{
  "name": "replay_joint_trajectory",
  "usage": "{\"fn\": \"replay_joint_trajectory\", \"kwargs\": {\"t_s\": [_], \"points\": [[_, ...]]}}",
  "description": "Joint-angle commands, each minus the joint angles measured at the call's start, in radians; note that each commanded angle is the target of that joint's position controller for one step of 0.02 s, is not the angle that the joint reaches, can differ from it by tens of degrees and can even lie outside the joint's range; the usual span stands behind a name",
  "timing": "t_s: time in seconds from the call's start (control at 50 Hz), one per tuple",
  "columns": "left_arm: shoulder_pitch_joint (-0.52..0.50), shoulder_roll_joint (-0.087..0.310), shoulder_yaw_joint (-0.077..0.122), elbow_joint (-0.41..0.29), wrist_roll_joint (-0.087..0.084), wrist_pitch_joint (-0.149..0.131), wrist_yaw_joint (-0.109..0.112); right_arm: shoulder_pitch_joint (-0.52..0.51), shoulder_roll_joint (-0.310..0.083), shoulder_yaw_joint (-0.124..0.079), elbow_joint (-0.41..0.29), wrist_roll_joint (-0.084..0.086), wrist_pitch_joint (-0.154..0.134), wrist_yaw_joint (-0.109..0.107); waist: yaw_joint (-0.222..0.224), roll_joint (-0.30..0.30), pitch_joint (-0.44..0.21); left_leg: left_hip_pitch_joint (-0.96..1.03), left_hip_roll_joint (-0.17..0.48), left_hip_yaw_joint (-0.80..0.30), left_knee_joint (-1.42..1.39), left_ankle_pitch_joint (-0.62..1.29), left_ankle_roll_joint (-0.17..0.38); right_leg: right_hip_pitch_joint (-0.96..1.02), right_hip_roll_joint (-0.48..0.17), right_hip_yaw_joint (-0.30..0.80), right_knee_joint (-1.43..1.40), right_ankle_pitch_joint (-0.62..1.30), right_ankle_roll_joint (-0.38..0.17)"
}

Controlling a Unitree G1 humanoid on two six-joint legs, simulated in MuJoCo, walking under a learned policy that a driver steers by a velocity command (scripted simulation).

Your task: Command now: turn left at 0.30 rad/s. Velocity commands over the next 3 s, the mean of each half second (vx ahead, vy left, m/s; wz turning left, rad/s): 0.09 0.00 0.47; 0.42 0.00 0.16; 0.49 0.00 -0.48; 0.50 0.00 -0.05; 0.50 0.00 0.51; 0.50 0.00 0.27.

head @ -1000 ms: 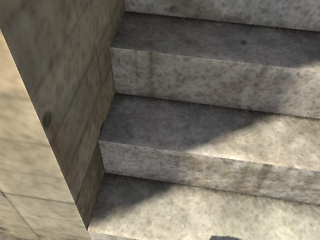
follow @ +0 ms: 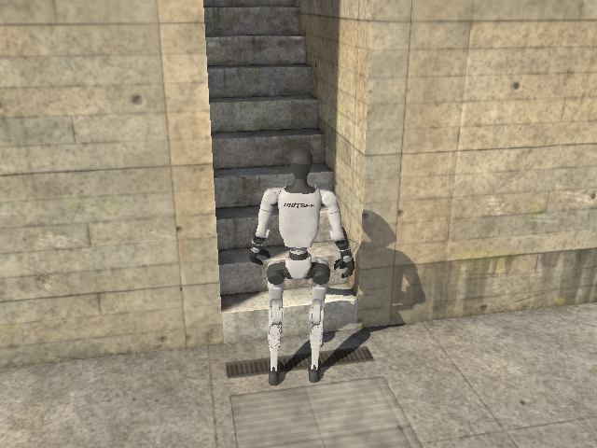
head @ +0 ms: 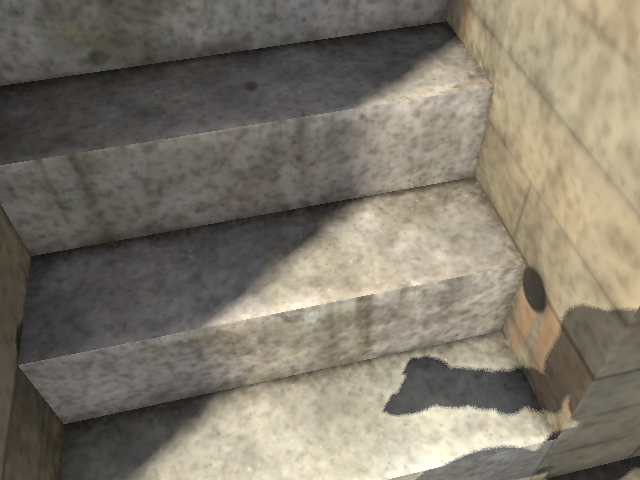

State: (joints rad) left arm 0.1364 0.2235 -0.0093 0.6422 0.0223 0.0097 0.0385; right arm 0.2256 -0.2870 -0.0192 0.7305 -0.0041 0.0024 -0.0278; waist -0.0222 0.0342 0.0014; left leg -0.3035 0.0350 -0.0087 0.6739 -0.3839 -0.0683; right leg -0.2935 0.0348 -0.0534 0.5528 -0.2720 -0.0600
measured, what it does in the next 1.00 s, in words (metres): walks ahead, turning left: left foot, then right foot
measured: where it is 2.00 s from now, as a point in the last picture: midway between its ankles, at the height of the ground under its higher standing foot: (328, 452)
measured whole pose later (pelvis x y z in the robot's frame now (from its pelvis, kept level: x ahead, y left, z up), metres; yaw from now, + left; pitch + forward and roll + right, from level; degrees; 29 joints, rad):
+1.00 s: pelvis +0.10 +0.05 +0.02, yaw +20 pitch +3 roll +1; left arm 0.17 0.30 0.05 0.72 0.01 -0.03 0.01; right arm 0.28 -0.25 -0.04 0.71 -0.04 -0.10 -0.03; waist 0.00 -0.07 -0.01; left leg -0.21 0.00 0.09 0.32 -0.16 0.03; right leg -0.65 -0.04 0.09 1.13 -0.22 0.02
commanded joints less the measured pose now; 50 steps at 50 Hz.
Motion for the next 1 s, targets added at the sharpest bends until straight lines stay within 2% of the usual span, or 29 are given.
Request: {"fn": "replay_joint_trajectory", "kwargs": {"t_s": [0.02, 0.04, 0.06, 0.08, 0.12, 0.14, 0.16, 0.2, 0.28, 0.3, 0.34, 0.36, 0.38, 0.4, 0.42, 0.44, 0.48, 0.52, 0.62, 0.66, 0.74, 0.78, 0.8, 0.82, 0.84, 0.86, 0.9, 0.92, 1.0], "points": [[0.033, 0.224, 0.079, -0.034, -0.022, -0.008, 0.023, -0.013, -0.120, -0.029, -0.078, -0.014, -0.027, 0.008, 0.014, -0.131, -0.005, 0.012, -0.010, 0.013, -0.210, 0.160, 0.050, 0.095, -0.273, 0.264, -0.157, 0.229, -0.116], [0.052, 0.224, 0.082, -0.033, -0.008, -0.013, 0.025, 0.000, -0.161, -0.043, -0.084, -0.021, -0.024, 0.003, 0.018, -0.087, -0.025, 0.058, 0.023, -0.042, -0.206, 0.312, 0.085, 0.070, -0.245, 0.231, -0.102, 0.234, -0.069], [0.044, 0.195, 0.075, -0.077, 0.016, -0.021, 0.025, 0.008, -0.231, -0.065, -0.082, -0.003, -0.022, -0.002, 0.048, 0.073, -0.058, 0.083, 0.102, -0.168, -0.155, 0.445, 0.161, 0.014, -0.149, 0.110, -0.016, 0.194, -0.006], [-0.032, 0.187, 0.074, -0.097, 0.027, -0.029, 0.026, 0.025, -0.204, -0.068, -0.095, 0.007, -0.016, -0.002, 0.001, 0.123, -0.082, 0.107, 0.160, -0.282, -0.216, 0.465, 0.247, -0.043, -0.058, 0.003, 0.111, 0.114, 0.058], [-0.111, 0.148, 0.069, -0.122, 0.010, -0.031, 0.024, 0.044, -0.204, -0.071, -0.122, -0.038, -0.027, -0.002, -0.050, 0.231, -0.062, 0.205, 0.292, -0.507, -0.346, 0.625, 0.393, -0.268, 0.034, 0.074, 0.430, -0.330, 0.115], [-0.068, 0.168, 0.074, -0.115, -0.001, -0.024, 0.019, 0.036, -0.218, -0.081, -0.131, -0.031, -0.046, -0.003, -0.026, 0.171, -0.072, 0.241, 0.304, -0.496, -0.327, 0.689, 0.398, -0.321, 0.022, 0.140, 0.566, -0.374, 0.124], [-0.022, 0.170, 0.080, -0.101, -0.016, -0.015, 0.017, 0.002, -0.215, -0.086, -0.131, -0.010, -0.059, -0.004, 0.014, 0.100, -0.076, 0.247, 0.272, -0.436, -0.293, 0.707, 0.347, -0.327, -0.001, 0.169, 0.572, -0.331, 0.127], [-0.013, 0.162, 0.078, -0.096, -0.004, -0.020, 0.015, -0.072, -0.196, -0.087, -0.152, 0.018, -0.039, -0.014, 0.033, 0.054, -0.065, 0.211, 0.201, -0.355, -0.276, 0.676, 0.267, -0.290, -0.009, 0.130, 0.414, -0.240, 0.145], [0.028, 0.145, 0.074, -0.077, -0.029, -0.042, -0.016, -0.057, -0.211, -0.100, -0.161, 0.016, 0.009, -0.024, 0.023, 0.144, -0.136, 0.146, 0.140, -0.345, -0.275, 0.459, 0.235, -0.083, 0.028, 0.088, 0.141, -0.137, 0.143], [0.077, 0.137, 0.065, -0.054, 0.013, -0.014, -0.028, -0.011, -0.181, -0.101, -0.124, -0.045, 0.032, 0.013, 0.014, 0.184, -0.103, 0.102, 0.080, -0.317, -0.262, 0.311, 0.205, -0.018, 0.044, 0.033, 0.054, -0.160, 0.101], [0.150, 0.148, 0.075, -0.041, 0.035, -0.007, -0.020, -0.047, -0.148, -0.099, -0.142, -0.028, 0.034, 0.038, 0.078, 0.106, -0.056, -0.134, -0.007, -0.309, -0.221, -0.075, 0.139, 0.204, 0.038, 0.026, -0.163, -0.078, 0.058], [0.220, 0.234, 0.093, -0.043, 0.039, -0.013, -0.009, -0.062, -0.076, -0.082, -0.167, -0.028, 0.025, 0.040, 0.114, -0.123, -0.037, -0.323, -0.110, -0.207, -0.010, -0.218, 0.094, 0.311, -0.212, 0.307, -0.321, -0.344, 0.011], [0.184, 0.373, 0.134, -0.053, 0.016, -0.041, -0.019, -0.093, -0.076, -0.079, -0.219, 0.013, -0.014, 0.007, 0.077, -0.301, -0.013, -0.511, -0.132, -0.167, 0.271, -0.225, 0.069, 0.259, -0.421, 0.646, -0.396, -0.418, -0.120], [0.145, 0.340, 0.127, -0.071, 0.019, -0.071, -0.018, -0.094, -0.143, -0.088, -0.226, 0.007, -0.043, 0.002, 0.061, -0.276, -0.027, -0.528, -0.050, -0.206, 0.420, -0.174, 0.066, 0.226, -0.456, 0.756, -0.446, -0.519, -0.198], [0.099, 0.284, 0.116, -0.065, -0.002, -0.088, -0.007, -0.086, -0.182, -0.100, -0.205, 0.001, -0.048, 0.002, 0.039, -0.208, 0.016, -0.555, -0.013, -0.189, 0.468, -0.091, 0.055, 0.220, -0.430, 0.656, -0.425, -0.494, -0.182], [0.092, 0.254, 0.109, -0.052, -0.020, -0.093, 0.006, -0.065, -0.184, -0.103, -0.173, -0.005, -0.047, 0.004, 0.037, -0.157, 0.031, -0.545, 0.009, -0.160, 0.487, -0.030, 0.037, 0.231, -0.366, 0.525, -0.407, -0.408, -0.137], [0.104, 0.228, 0.097, -0.036, -0.010, -0.104, 0.019, -0.069, -0.148, -0.095, -0.157, -0.015, -0.044, 0.014, 0.051, -0.123, 0.041, -0.508, 0.020, -0.110, 0.518, 0.099, 0.016, 0.213, -0.289, 0.331, -0.408, -0.192, -0.095], [0.146, 0.194, 0.089, -0.013, -0.006, -0.116, 0.009, -0.085, -0.107, -0.083, -0.163, 0.001, -0.046, 0.022, 0.072, -0.133, 0.044, -0.477, 0.026, -0.069, 0.491, 0.186, -0.001, 0.204, -0.256, 0.201, -0.413, -0.036, -0.104], [0.140, 0.252, 0.108, 0.017, 0.003, -0.100, -0.001, -0.175, -0.042, -0.052, -0.217, 0.005, -0.047, 0.041, 0.097, -0.119, 0.055, -0.379, 0.050, -0.019, 0.225, 0.239, -0.002, 0.199, -0.276, 0.081, -0.418, 0.115, -0.130], [0.141, 0.254, 0.109, 0.031, -0.009, -0.100, -0.010, -0.193, -0.025, -0.038, -0.230, 0.010, -0.049, 0.047, 0.098, -0.109, 0.049, -0.301, 0.044, -0.005, 0.128, 0.202, 0.025, 0.186, -0.287, 0.073, -0.407, 0.147, -0.138], [0.133, 0.262, 0.110, 0.063, -0.044, -0.095, -0.034, -0.187, -0.068, -0.038, -0.236, 0.006, -0.061, 0.036, 0.063, -0.150, 0.020, -0.140, -0.006, 0.043, -0.078, 0.063, 0.098, 0.205, -0.297, 0.107, -0.302, 0.266, -0.142], [0.120, 0.234, 0.098, 0.067, -0.053, -0.088, -0.035, -0.022, -0.130, -0.069, -0.179, -0.008, -0.077, 0.032, -0.037, -0.087, -0.095, 0.161, -0.065, 0.067, -0.310, 0.215, 0.159, 0.172, -0.226, 0.054, -0.025, 0.580, -0.095], [0.095, 0.191, 0.076, 0.047, -0.040, -0.100, -0.036, 0.129, -0.168, -0.082, -0.149, -0.028, -0.073, 0.023, -0.116, -0.039, -0.197, 0.432, 0.049, -0.051, -0.286, 0.271, 0.192, -0.022, -0.181, 0.034, 0.207, 0.419, -0.045], [0.107, 0.070, 0.038, -0.015, -0.012, -0.120, -0.042, 0.179, -0.283, -0.097, -0.139, -0.055, -0.070, 0.011, -0.069, 0.266, -0.230, 0.644, 0.358, -0.499, -0.325, 0.447, 0.338, -0.441, -0.023, -0.010, 0.524, -0.247, 0.031], [0.121, 0.177, 0.067, 0.031, -0.043, -0.121, -0.042, 0.236, -0.221, -0.090, -0.124, -0.048, -0.076, 0.011, -0.115, 0.138, -0.265, 0.554, 0.412, -0.579, -0.375, 0.348, 0.424, -0.485, -0.025, 0.183, 0.692, -0.329, 0.037], [0.090, 0.221, 0.082, 0.015, -0.058, -0.113, -0.047, 0.175, -0.167, -0.073, -0.121, -0.028, -0.081, 0.015, -0.081, 0.084, -0.172, 0.492, 0.372, -0.436, -0.391, 0.275, 0.382, -0.527, -0.071, 0.198, 0.702, -0.246, 0.024], [0.017, 0.166, 0.069, 0.011, -0.017, -0.087, -0.031, 0.051, -0.101, -0.059, -0.116, -0.011, -0.090, 0.010, -0.027, 0.030, -0.066, 0.311, 0.281, -0.256, -0.447, 0.321, 0.288, -0.500, -0.120, 0.181, 0.631, -0.096, 0.043], [0.023, 0.141, 0.065, 0.017, -0.006, -0.074, -0.025, 0.031, -0.092, -0.056, -0.106, -0.020, -0.106, 0.006, -0.001, 0.042, -0.057, 0.241, 0.259, -0.181, -0.461, 0.479, 0.270, -0.447, -0.121, 0.181, 0.638, -0.019, 0.064], [0.017, 0.077, 0.054, -0.003, -0.004, -0.036, -0.020, 0.032, -0.075, -0.049, -0.062, -0.039, -0.129, -0.014, 0.030, 0.056, -0.073, 0.125, 0.224, 0.024, -0.472, 0.630, 0.257, -0.371, -0.096, 0.154, 0.583, 0.146, 0.112]]}}
Next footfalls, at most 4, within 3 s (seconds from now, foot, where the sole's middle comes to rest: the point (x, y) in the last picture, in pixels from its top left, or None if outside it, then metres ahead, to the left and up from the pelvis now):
0.04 left None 0.02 0.13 -0.77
0.36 right None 0.06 -0.12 -0.77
0.80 left None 0.10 0.17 -0.77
1.26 right None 0.25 -0.03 -0.77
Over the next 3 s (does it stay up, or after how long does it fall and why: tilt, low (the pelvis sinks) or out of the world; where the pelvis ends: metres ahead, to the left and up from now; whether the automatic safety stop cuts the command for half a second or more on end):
stays up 0.94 0.11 0.59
